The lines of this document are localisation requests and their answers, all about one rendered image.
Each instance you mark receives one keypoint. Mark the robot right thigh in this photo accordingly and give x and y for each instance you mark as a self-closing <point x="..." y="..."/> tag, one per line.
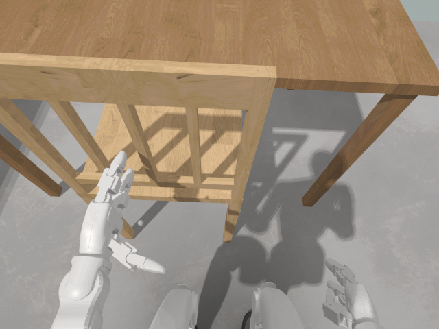
<point x="273" y="310"/>

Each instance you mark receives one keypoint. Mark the right robot hand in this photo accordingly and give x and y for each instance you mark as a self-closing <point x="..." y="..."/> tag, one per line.
<point x="354" y="306"/>

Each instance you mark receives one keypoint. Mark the left robot hand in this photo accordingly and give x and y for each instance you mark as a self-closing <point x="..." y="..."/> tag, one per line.
<point x="103" y="215"/>

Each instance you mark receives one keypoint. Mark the robot left forearm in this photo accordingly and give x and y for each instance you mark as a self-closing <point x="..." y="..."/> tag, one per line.
<point x="83" y="292"/>

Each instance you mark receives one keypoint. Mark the table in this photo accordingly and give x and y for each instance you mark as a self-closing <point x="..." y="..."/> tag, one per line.
<point x="361" y="46"/>

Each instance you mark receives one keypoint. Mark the right robot shin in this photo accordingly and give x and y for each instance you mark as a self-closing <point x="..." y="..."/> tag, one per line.
<point x="252" y="323"/>

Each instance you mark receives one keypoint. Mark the chair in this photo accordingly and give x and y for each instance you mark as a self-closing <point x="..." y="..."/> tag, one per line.
<point x="179" y="123"/>

